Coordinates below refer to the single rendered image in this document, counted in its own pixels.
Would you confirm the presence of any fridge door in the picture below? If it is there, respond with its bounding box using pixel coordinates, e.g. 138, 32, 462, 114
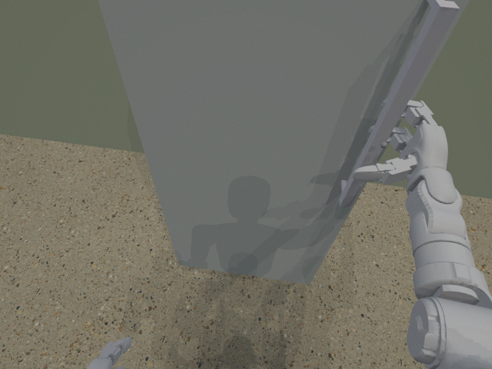
98, 0, 470, 284

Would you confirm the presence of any handle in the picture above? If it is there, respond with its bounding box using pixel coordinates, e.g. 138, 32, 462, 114
339, 0, 460, 208

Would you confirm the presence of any right robot forearm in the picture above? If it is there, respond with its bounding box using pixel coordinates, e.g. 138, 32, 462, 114
405, 168, 492, 309

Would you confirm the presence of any robot right hand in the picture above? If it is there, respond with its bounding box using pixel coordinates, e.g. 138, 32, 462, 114
353, 99, 448, 185

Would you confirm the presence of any robot left hand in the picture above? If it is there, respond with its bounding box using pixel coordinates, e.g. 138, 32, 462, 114
87, 337, 132, 369

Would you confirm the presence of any right robot upper arm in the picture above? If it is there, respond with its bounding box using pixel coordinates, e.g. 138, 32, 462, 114
407, 296, 492, 369

